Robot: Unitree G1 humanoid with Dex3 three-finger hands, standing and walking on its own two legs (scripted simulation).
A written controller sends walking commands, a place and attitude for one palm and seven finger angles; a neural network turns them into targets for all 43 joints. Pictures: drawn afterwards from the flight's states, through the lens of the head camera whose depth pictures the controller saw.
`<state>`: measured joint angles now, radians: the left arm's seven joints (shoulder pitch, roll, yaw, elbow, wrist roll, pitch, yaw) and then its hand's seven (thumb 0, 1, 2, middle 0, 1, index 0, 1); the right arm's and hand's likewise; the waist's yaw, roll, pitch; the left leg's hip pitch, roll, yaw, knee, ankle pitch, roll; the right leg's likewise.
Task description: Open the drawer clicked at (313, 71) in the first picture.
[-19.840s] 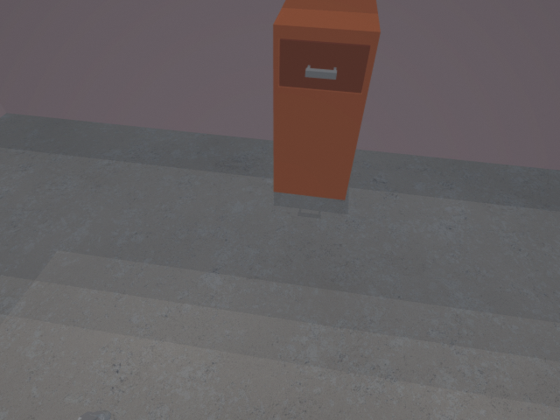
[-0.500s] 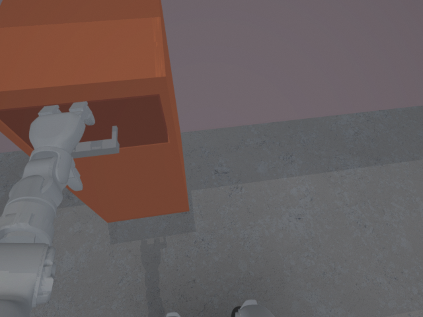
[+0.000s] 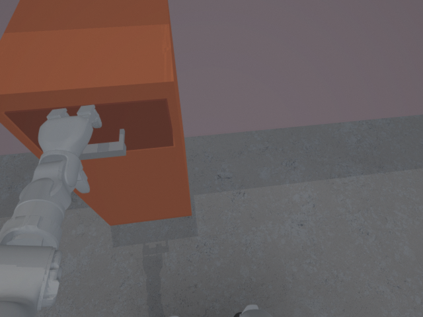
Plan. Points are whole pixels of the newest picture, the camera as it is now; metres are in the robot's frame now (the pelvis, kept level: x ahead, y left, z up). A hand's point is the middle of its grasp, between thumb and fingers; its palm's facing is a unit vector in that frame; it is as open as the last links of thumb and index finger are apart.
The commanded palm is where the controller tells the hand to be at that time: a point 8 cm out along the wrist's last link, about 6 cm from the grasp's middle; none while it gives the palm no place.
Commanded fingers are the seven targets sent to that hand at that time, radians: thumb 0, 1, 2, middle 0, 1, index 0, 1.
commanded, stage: re-aim the fingers above the handle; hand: left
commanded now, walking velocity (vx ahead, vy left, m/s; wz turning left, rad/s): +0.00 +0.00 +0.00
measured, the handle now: (100, 142) +0.50 +0.26 -0.05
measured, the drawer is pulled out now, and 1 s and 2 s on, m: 0.00 0.00 0.00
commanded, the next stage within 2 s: lower the fingers behind the handle in 0.46 s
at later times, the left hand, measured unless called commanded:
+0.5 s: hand (80, 149) +0.45 +0.27 +0.01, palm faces -0.07 -0.04 -1.00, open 13.9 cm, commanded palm +0.43 +0.27 +0.07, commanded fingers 0.00 -0.50 0.30 -0.30 -1.20 -0.30 -1.20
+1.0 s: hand (84, 159) +0.44 +0.27 -0.02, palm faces -0.06 -0.04 -1.00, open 13.9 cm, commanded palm +0.42 +0.27 +0.03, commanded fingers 0.00 -0.50 0.30 -0.30 -1.20 -0.30 -1.20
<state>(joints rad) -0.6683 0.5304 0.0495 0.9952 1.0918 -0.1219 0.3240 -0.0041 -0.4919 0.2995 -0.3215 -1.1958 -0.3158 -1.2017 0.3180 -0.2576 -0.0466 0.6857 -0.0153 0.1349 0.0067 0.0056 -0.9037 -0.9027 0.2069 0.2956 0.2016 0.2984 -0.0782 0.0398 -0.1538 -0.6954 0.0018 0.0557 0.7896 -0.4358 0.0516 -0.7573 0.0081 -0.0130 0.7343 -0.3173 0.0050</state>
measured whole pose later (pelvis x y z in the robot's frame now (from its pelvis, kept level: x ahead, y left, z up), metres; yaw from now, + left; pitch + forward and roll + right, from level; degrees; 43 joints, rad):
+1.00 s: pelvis -0.01 +0.00 -0.02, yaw +0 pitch +23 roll -2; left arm -0.68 0.54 0.06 1.03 1.12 -0.16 0.39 0.00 -0.49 0.30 -0.32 -1.20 -0.32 -1.20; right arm 0.32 -0.27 -0.06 0.71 -0.03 0.13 0.01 0.01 -0.90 -0.90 0.21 0.30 0.20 0.30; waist -0.09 0.03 -0.17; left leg -0.82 0.00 0.04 0.90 -0.47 0.05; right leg -0.88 0.01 -0.03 0.83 -0.35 0.00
